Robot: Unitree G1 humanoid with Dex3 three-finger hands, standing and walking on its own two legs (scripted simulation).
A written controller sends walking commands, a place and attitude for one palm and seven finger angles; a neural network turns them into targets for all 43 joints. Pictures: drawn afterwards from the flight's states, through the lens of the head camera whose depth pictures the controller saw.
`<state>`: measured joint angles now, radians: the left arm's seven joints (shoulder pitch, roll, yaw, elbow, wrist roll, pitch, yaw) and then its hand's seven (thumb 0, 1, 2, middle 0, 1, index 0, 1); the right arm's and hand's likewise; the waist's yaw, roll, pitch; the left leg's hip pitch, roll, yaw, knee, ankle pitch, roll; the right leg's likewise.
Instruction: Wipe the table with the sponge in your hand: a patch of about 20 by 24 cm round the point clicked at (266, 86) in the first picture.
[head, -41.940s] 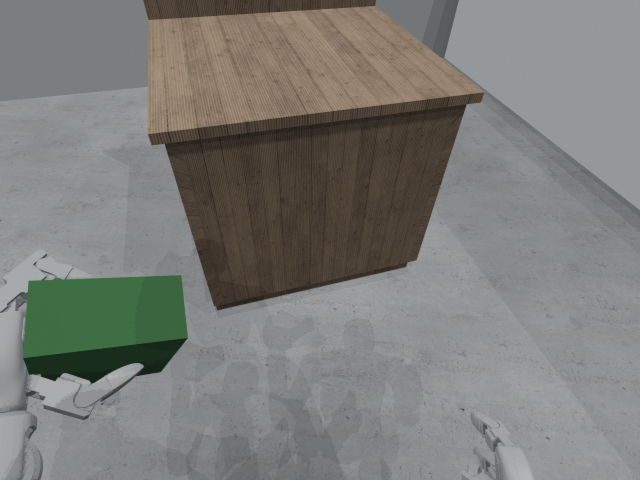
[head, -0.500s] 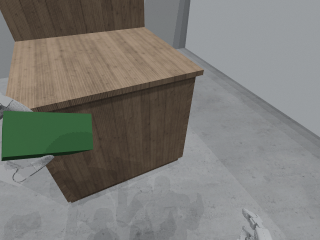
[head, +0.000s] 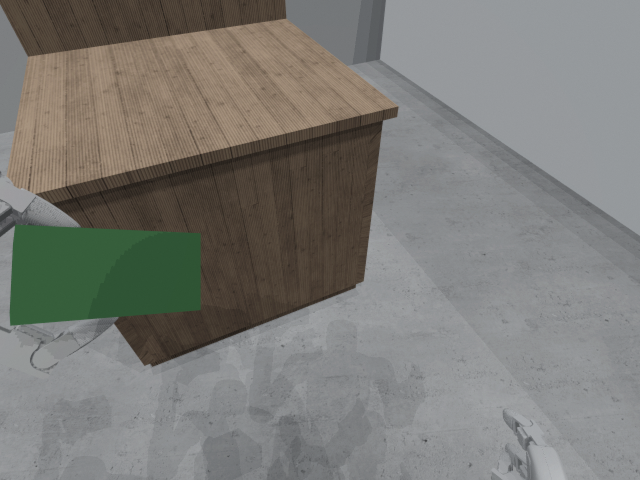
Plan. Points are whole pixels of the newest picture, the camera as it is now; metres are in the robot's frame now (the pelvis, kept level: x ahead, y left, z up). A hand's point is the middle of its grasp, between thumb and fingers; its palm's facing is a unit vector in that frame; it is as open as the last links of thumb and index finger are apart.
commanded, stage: stand and wait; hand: left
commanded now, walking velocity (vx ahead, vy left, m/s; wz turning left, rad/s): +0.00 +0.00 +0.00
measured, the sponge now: (125, 274) +0.24 +0.17 +0.22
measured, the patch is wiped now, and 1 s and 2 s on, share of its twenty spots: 1.00 1.00 1.00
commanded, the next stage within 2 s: none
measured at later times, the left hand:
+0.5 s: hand (44, 254) +0.23 +0.22 +0.26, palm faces +0.49 -0.78 -0.40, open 10.2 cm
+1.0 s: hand out of the picture +0.24 +0.29 +0.24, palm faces +0.48 -0.82 -0.32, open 10.2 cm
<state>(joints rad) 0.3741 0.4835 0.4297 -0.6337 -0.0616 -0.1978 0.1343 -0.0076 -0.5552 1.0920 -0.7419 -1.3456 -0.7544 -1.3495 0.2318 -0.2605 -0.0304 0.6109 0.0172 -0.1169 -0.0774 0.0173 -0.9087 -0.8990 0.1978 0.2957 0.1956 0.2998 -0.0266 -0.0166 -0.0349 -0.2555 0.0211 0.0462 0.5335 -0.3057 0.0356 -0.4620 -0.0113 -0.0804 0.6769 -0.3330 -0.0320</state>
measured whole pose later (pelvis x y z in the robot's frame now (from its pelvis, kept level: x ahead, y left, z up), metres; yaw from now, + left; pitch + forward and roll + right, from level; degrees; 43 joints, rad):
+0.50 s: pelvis +0.02 -0.01 +0.01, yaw +1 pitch -1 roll +0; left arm 0.34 0.43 0.42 -0.55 -0.07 -0.18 0.16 -0.01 -0.55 1.09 -0.74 -1.35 -0.75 -1.35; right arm 0.19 -0.24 -0.01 0.64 0.03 -0.07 -0.06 0.02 -0.91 -0.90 0.20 0.30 0.20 0.30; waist 0.00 0.06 -0.01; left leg -0.24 0.05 -0.04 0.53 -0.27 0.00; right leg -0.26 0.07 -0.07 0.48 -0.20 -0.08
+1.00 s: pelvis +0.02 +0.05 +0.01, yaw +0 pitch -1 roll -1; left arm 0.34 0.39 0.41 -0.53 -0.06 -0.15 0.15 -0.01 -0.55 1.09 -0.74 -1.35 -0.75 -1.36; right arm 0.18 -0.19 0.04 0.62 0.01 -0.07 -0.06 0.02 -0.91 -0.90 0.20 0.30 0.20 0.30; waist 0.01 0.01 0.00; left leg -0.21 -0.01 0.01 0.49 -0.25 0.03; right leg -0.22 0.02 -0.02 0.41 -0.16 -0.01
